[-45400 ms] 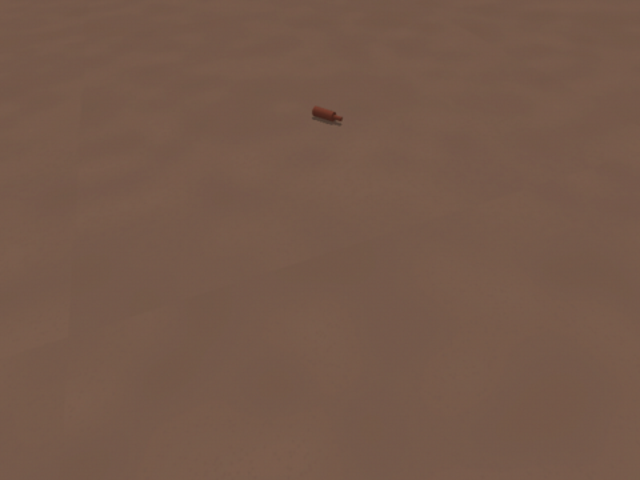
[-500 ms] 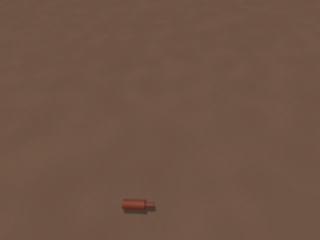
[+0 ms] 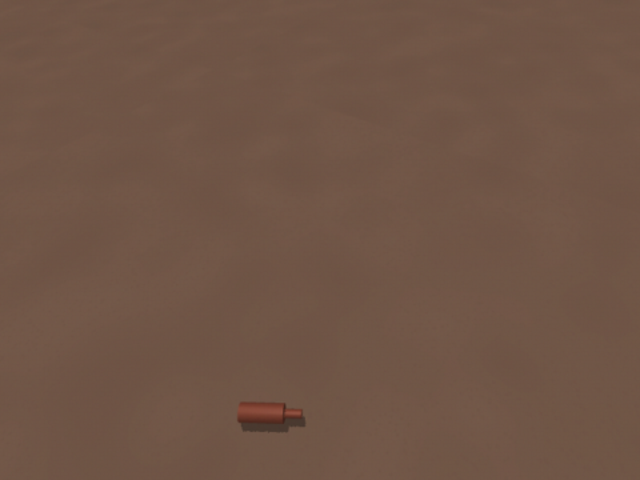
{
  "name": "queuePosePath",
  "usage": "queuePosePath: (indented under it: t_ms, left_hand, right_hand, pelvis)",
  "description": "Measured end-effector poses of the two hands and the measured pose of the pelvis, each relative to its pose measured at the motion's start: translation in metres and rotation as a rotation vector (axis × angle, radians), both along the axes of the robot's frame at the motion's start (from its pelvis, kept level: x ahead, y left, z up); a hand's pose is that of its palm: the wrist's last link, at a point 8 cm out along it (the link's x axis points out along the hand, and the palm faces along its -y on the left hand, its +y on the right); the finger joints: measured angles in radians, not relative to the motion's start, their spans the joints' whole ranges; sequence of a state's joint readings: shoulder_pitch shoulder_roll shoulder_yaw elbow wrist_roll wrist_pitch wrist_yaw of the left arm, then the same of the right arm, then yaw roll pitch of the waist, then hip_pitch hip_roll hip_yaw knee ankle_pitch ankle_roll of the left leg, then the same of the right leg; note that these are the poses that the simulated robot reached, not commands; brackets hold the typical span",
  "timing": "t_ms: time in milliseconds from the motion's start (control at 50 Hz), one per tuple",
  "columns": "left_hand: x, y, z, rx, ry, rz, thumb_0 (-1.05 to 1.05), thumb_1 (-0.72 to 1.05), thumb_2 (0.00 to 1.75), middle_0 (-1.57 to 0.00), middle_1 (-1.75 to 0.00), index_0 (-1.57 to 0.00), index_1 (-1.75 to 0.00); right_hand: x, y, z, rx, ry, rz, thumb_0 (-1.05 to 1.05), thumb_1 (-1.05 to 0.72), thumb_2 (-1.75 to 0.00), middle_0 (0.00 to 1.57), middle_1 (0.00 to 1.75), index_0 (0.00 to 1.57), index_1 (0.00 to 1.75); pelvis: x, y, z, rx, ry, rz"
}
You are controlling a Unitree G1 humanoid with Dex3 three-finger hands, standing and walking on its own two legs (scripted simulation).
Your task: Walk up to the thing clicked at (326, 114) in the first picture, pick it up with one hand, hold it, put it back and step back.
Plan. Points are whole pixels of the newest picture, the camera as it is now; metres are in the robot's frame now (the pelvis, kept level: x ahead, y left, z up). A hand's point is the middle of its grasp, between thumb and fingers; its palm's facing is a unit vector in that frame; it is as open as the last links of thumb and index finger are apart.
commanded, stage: stand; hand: left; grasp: from above
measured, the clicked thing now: (270, 413) +0.46 +0.22 -0.75
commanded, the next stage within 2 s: step back in 0.66 s
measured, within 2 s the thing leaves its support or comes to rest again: neither
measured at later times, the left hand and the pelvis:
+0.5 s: hand out of the picture +0.08 +0.24 -0.16, palm faces +0.00 -0.94 -0.34, open 7.4 cm; pelvis +0.00 +0.00 +0.00, yaw +0 degrees
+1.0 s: hand out of the picture +0.10 +0.31 -0.18, palm faces -0.03 -0.93 -0.36, open 7.4 cm; pelvis -0.04 +0.04 -0.02, yaw -1 degrees
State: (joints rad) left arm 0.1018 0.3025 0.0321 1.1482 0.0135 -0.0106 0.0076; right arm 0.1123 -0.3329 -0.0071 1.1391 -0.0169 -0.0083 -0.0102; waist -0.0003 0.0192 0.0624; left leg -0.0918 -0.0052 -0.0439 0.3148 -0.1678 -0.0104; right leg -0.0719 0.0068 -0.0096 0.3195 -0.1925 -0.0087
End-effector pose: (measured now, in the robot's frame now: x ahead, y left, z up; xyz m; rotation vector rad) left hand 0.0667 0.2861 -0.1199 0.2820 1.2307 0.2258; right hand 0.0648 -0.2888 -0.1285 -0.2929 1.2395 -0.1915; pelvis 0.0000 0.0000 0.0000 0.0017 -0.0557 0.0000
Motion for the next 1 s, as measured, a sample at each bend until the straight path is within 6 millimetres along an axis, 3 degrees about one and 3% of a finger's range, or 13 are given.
queuePosePath:
  t_ms: [700,840,1000]
  left_hand:
    - [0.007,0.001,0.002,0.010,-0.002,-0.016,0.01,0.90,0.90,-0.20,-0.30,-0.21,-0.30]
    - [0.005,0.025,-0.003,0.046,0.001,-0.036,0.01,0.90,0.90,-0.20,-0.30,-0.21,-0.30]
    - [0.022,0.063,-0.023,0.035,-0.062,-0.072,0.01,0.90,0.90,-0.20,-0.30,-0.21,-0.30]
  right_hand:
    - [-0.001,-0.010,0.000,0.000,0.013,-0.005,0.00,-0.91,-0.90,0.20,0.30,0.20,0.30]
    - [-0.008,-0.015,0.000,-0.044,0.025,-0.009,0.00,-0.91,-0.90,0.20,0.30,0.20,0.30]
    - [-0.047,0.006,0.005,-0.123,0.076,-0.010,0.00,-0.91,-0.90,0.20,0.30,0.20,0.30]
  pelvis:
    - [0.001,-0.005,-0.001,0.000,0.016,-0.008]
    - [-0.021,0.007,-0.008,-0.001,0.030,-0.019]
    - [-0.041,0.042,-0.022,-0.003,0.044,-0.013]
